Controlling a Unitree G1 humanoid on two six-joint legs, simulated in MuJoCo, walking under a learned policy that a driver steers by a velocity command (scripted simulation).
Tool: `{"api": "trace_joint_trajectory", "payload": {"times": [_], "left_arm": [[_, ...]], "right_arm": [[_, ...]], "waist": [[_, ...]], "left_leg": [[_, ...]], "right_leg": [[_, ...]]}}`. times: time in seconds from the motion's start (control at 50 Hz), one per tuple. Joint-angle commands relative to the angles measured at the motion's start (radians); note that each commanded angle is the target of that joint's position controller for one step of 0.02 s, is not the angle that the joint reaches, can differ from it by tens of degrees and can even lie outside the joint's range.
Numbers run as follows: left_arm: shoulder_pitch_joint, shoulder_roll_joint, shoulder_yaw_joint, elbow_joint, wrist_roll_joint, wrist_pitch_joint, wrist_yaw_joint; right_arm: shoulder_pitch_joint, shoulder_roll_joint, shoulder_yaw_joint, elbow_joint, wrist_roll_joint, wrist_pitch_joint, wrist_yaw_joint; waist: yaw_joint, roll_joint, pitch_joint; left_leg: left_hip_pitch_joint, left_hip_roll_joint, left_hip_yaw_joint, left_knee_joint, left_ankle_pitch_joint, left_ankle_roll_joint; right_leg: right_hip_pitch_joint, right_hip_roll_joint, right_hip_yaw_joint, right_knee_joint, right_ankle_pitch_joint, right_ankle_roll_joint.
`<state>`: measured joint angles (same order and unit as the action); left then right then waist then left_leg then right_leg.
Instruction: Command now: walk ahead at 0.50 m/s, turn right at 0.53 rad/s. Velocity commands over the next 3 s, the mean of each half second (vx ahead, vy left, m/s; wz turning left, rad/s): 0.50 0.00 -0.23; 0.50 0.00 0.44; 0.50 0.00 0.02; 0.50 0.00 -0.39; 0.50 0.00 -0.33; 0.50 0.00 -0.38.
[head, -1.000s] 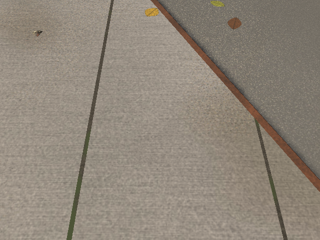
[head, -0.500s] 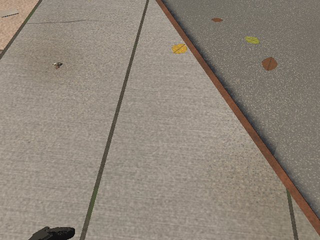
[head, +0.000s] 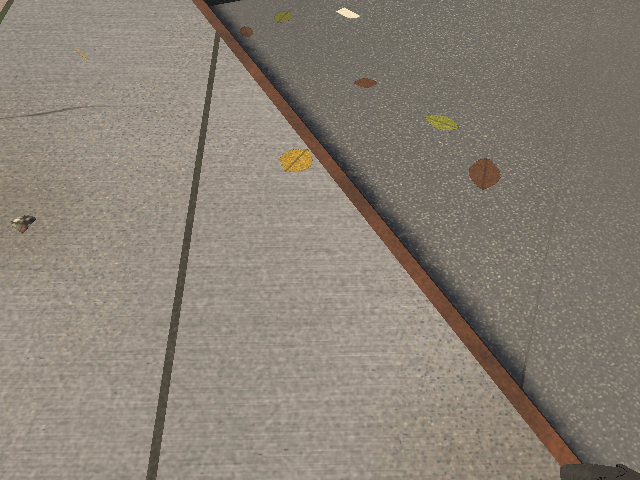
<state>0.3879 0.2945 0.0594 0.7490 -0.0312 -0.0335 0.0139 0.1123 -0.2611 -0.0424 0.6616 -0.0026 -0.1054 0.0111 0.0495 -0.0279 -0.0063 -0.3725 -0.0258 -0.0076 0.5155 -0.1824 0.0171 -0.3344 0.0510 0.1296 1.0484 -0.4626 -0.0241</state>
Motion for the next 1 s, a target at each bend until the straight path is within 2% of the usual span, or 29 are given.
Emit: {"api": "trace_joint_trajectory", "payload": {"times": [0.02,0.04,0.06,0.14,0.22,0.28,0.34,0.36,0.38,0.4,0.42,0.44,0.46,0.48,0.5,0.52,0.54,0.58,0.66,0.74,0.8,0.84,0.86,0.9,0.92,0.94,0.96,0.98,1.0], "left_arm": [[-0.071,0.111,0.032,-0.103,0.010,-0.011,-0.002],[-0.073,0.094,0.032,-0.108,0.005,-0.006,-0.008],[-0.077,0.076,0.029,-0.112,0.002,-0.001,-0.012],[-0.149,0.030,0.014,-0.142,0.014,0.000,-0.017],[-0.268,0.009,-0.005,-0.165,0.017,-0.019,-0.040],[-0.363,0.013,-0.009,-0.198,0.012,-0.028,-0.055],[-0.391,0.043,0.001,-0.222,0.013,-0.031,-0.062],[-0.339,0.063,0.013,-0.212,0.018,-0.034,-0.060],[-0.209,0.098,0.035,-0.173,0.023,-0.036,-0.054],[-0.050,0.158,0.062,-0.132,0.030,-0.033,-0.041],[0.069,0.267,0.083,-0.122,0.053,-0.027,-0.024],[0.087,0.226,0.069,-0.121,0.044,-0.025,-0.024],[0.033,0.164,0.047,-0.114,0.038,-0.029,-0.028],[-0.029,0.126,0.035,-0.109,0.031,-0.033,-0.031],[-0.094,0.089,0.025,-0.102,0.031,-0.039,-0.036],[-0.141,0.059,0.018,-0.100,0.034,-0.050,-0.040],[-0.170,0.046,0.019,-0.094,0.039,-0.061,-0.042],[-0.185,0.046,0.026,-0.072,0.046,-0.079,-0.041],[-0.155,0.064,0.037,-0.023,0.054,-0.084,-0.020],[-0.132,0.101,0.048,0.006,0.044,-0.073,-0.005],[-0.086,0.125,0.059,0.035,0.030,-0.055,-0.001],[-0.071,0.139,0.065,0.051,0.018,-0.039,-0.002],[-0.075,0.151,0.068,0.054,0.013,-0.031,-0.001],[-0.097,0.183,0.076,0.050,0.005,-0.017,0.005],[-0.116,0.192,0.076,0.047,0.002,-0.007,0.007],[-0.127,0.178,0.067,0.044,-0.001,-0.006,0.010],[-0.099,0.101,0.040,0.022,0.036,-0.016,0.010],[-0.045,0.002,0.006,-0.030,0.039,-0.047,0.000],[-0.169,0.101,0.024,-0.045,0.000,-0.083,-0.012]], "right_arm": [[0.132,-0.104,-0.039,-0.004,-0.005,0.005,-0.003],[0.118,-0.098,-0.036,0.003,-0.011,0.003,-0.005],[0.114,-0.095,-0.038,0.011,-0.010,-0.001,-0.005],[0.150,-0.133,-0.052,0.062,-0.005,-0.012,-0.003],[0.166,-0.165,-0.056,0.099,0.012,0.000,-0.003],[0.230,-0.197,-0.062,0.140,0.028,0.012,-0.003],[0.260,-0.215,-0.064,0.175,0.040,0.031,-0.004],[0.255,-0.224,-0.064,0.182,0.043,0.037,-0.005],[0.246,-0.219,-0.058,0.187,0.046,0.042,-0.007],[0.249,-0.188,-0.043,0.179,0.034,0.039,-0.010],[0.319,-0.075,-0.004,0.140,0.009,0.024,-0.003],[0.342,-0.090,-0.003,0.161,0.020,0.007,-0.001],[0.271,-0.175,-0.034,0.147,0.051,0.005,0.000],[0.213,-0.169,-0.034,0.130,0.055,0.007,-0.001],[0.190,-0.154,-0.036,0.132,0.042,0.014,-0.007],[0.208,-0.144,-0.042,0.142,0.034,0.030,-0.012],[0.241,-0.121,-0.041,0.156,0.036,0.047,-0.013],[0.250,-0.084,-0.038,0.162,0.037,0.070,-0.015],[0.157,-0.073,-0.041,0.131,0.029,0.078,-0.013],[0.040,-0.049,-0.026,0.095,0.023,0.073,0.015],[-0.055,-0.045,-0.018,0.050,0.023,0.073,0.032],[-0.092,-0.051,-0.018,0.021,0.025,0.073,0.043],[-0.093,-0.058,-0.022,0.010,0.025,0.074,0.048],[-0.031,-0.094,-0.041,0.005,0.026,0.079,0.050],[0.078,-0.131,-0.063,0.025,0.030,0.080,0.046],[0.241,-0.192,-0.098,0.066,0.033,0.082,0.032],[0.352,-0.295,-0.127,0.087,0.037,0.090,0.009],[0.291,-0.341,-0.123,0.053,0.036,0.074,0.016],[0.291,-0.246,-0.096,0.043,0.031,0.060,0.028]], "waist": [[-0.091,0.111,-0.001],[-0.072,0.140,0.014],[-0.068,0.151,0.018],[-0.069,0.099,0.028],[-0.097,0.086,0.050],[-0.124,0.088,0.071],[-0.104,0.110,0.071],[-0.062,0.121,0.040],[0.014,0.112,-0.035],[0.086,0.090,-0.148],[0.083,-0.130,-0.322],[0.085,-0.192,-0.438],[0.080,-0.120,-0.273],[0.049,-0.102,-0.153],[0.013,-0.071,-0.082],[-0.024,-0.099,-0.044],[-0.050,-0.109,-0.031],[-0.071,-0.076,-0.005],[-0.060,-0.040,0.045],[-0.021,-0.016,0.090],[0.016,0.006,0.129],[0.023,-0.001,0.132],[0.013,-0.009,0.121],[-0.038,-0.049,0.048],[-0.105,-0.051,-0.016],[-0.192,-0.027,-0.104],[-0.200,0.162,-0.187],[-0.096,0.317,-0.317],[-0.170,0.150,-0.302]], "left_leg": [[0.364,0.315,-0.369,-0.268,-0.068,0.157],[0.310,0.292,-0.296,-0.293,-0.007,0.150],[0.283,0.279,-0.244,-0.315,0.038,0.152],[0.275,0.283,-0.129,-0.356,0.212,0.191],[0.271,0.252,-0.013,-0.364,0.261,0.172],[0.311,0.274,0.001,-0.355,0.250,0.161],[0.387,0.310,-0.011,-0.292,0.380,0.141],[0.390,0.300,-0.004,-0.222,0.526,0.128],[0.353,0.262,0.028,-0.075,0.650,0.104],[0.202,0.212,0.055,0.139,0.549,0.066],[-0.183,0.072,0.087,0.548,0.053,-0.007],[-0.287,0.012,-0.084,0.738,-0.402,-0.012],[-0.369,0.063,-0.119,0.802,-0.359,-0.005],[-0.383,0.107,-0.088,0.770,-0.278,-0.001],[-0.354,0.138,-0.077,0.715,-0.205,-0.004],[-0.295,0.163,-0.084,0.675,-0.145,-0.008],[-0.237,0.170,-0.086,0.667,-0.102,-0.013],[-0.226,0.166,-0.091,0.654,-0.048,-0.023],[-0.325,0.158,-0.126,0.496,0.119,-0.032],[-0.310,0.151,-0.053,0.289,0.239,-0.018],[-0.344,0.147,-0.010,0.197,0.204,0.008],[-0.351,0.134,0.025,0.157,0.133,0.032],[-0.323,0.115,0.050,0.142,0.088,0.047],[-0.184,0.043,0.117,0.142,-0.010,0.086],[-0.037,-0.004,0.141,0.124,-0.022,0.113],[0.219,-0.043,0.125,0.056,0.042,0.152],[0.498,0.146,-0.186,0.026,0.073,0.224],[0.741,0.353,-0.784,-0.166,-0.177,0.429],[0.725,0.357,-0.775,-0.257,-0.206,0.379]], "right_leg": [[-0.433,-0.125,0.007,0.151,0.115,0.018],[-0.396,-0.148,-0.001,0.132,0.142,0.019],[-0.380,-0.155,-0.015,0.119,0.161,0.023],[-0.404,-0.155,-0.015,-0.021,0.261,0.037],[-0.331,-0.140,-0.076,-0.285,0.441,0.023],[-0.286,-0.124,-0.117,-0.400,0.453,0.004],[-0.231,-0.097,-0.139,-0.476,0.349,-0.038],[-0.132,-0.070,-0.159,-0.512,0.332,-0.055],[0.066,-0.038,-0.184,-0.561,0.376,-0.081],[0.348,-0.099,-0.121,-0.527,0.431,-0.113],[0.744,-0.396,0.297,-0.546,0.354,-0.240],[0.748,-0.494,0.575,-0.683,0.283,-0.296],[0.619,-0.453,0.429,-0.702,0.244,-0.246],[0.480,-0.405,0.280,-0.727,0.262,-0.211],[0.358,-0.359,0.185,-0.768,0.282,-0.187],[0.265,-0.323,0.104,-0.812,0.322,-0.169],[0.203,-0.309,0.053,-0.852,0.339,-0.165],[0.154,-0.307,-0.026,-0.899,0.419,-0.175],[0.204,-0.305,-0.151,-0.923,0.504,-0.165],[0.246,-0.309,-0.252,-0.940,0.513,-0.147],[0.338,-0.340,-0.289,-0.919,0.537,-0.143],[0.409,-0.355,-0.309,-0.876,0.606,-0.132],[0.432,-0.358,-0.323,-0.836,0.713,-0.123],[0.458,-0.351,-0.350,-0.688,1.064,-0.099],[0.434,-0.330,-0.369,-0.530,1.171,-0.079],[0.322,-0.284,-0.389,-0.303,1.100,-0.039],[0.046,-0.212,-0.388,0.034,0.547,0.016],[-0.315,0.012,-0.190,0.340,-0.136,0.068],[-0.418,-0.042,-0.032,0.364,-0.102,0.043]]}}
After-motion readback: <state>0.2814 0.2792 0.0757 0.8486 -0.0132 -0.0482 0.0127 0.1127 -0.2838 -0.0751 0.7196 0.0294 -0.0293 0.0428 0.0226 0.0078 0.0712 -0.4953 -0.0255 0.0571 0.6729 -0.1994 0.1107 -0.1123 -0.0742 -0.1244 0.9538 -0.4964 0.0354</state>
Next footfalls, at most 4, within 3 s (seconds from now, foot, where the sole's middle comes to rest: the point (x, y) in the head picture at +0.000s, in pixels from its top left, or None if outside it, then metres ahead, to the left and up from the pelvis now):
0.40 right None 0.35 -0.19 -0.77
0.94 left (314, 415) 0.63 0.06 -0.77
1.50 right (375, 284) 0.99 -0.07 -0.77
1.98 left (305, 191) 1.32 0.13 -0.77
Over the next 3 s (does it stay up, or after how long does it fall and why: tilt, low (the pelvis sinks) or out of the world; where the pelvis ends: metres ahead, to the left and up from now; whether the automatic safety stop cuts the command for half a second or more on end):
stays up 1.70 -0.12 -0.15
